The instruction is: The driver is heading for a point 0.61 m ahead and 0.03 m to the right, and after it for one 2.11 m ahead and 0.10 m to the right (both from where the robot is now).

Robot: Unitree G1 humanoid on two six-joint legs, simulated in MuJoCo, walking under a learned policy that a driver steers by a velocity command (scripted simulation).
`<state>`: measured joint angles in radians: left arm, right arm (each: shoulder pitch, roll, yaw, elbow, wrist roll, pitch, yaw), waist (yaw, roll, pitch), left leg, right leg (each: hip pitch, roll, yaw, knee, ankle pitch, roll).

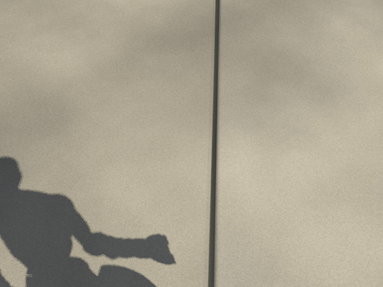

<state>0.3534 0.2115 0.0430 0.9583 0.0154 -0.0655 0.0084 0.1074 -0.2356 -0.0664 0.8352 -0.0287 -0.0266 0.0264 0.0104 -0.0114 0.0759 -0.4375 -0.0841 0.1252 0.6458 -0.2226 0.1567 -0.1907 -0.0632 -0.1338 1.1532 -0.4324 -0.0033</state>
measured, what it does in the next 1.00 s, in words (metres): walks ahead: right foot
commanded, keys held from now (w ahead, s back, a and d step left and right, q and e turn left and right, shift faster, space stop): w+q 0.14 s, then w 0.08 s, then w+e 0.62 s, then w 0.16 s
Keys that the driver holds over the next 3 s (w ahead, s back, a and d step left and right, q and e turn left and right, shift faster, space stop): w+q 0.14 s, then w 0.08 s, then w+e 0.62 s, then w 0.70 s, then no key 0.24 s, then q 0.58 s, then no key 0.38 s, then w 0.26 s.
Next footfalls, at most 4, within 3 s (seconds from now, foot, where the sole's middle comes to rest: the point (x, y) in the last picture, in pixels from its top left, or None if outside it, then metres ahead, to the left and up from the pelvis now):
0.50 right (224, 284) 0.45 -0.08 -0.75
1.04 left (182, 203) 0.75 0.07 -0.75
1.58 right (242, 154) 0.98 -0.18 -0.75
2.14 left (200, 151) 1.00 0.00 -0.75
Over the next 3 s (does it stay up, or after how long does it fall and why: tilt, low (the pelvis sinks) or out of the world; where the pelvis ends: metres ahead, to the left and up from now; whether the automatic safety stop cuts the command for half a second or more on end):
stays up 0.96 -0.10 0.04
